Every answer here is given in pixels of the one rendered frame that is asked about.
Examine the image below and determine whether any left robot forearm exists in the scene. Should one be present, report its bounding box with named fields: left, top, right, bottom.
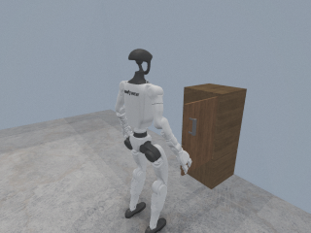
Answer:
left=115, top=111, right=129, bottom=129

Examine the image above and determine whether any robot left hand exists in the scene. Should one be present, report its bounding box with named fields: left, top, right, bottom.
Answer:
left=121, top=126, right=133, bottom=140

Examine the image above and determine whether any right robot foot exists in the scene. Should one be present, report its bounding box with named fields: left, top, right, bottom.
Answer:
left=145, top=217, right=166, bottom=233

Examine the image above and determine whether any right robot thigh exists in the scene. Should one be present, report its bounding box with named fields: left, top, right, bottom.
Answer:
left=143, top=142, right=168, bottom=195

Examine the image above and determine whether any robot right hand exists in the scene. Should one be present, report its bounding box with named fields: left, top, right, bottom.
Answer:
left=175, top=150, right=192, bottom=174

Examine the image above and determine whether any left robot upper arm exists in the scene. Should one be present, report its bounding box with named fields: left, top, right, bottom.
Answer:
left=115, top=81, right=128, bottom=115

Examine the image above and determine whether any right robot forearm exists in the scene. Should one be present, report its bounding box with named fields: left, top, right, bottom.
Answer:
left=160, top=117, right=183, bottom=155

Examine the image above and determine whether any cupboard door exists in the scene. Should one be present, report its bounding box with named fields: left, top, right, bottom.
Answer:
left=181, top=96, right=219, bottom=176

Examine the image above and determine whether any handle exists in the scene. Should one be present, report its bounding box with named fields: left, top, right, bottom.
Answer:
left=188, top=117, right=197, bottom=136

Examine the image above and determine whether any right robot upper arm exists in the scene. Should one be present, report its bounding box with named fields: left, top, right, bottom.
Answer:
left=147, top=83, right=165, bottom=129

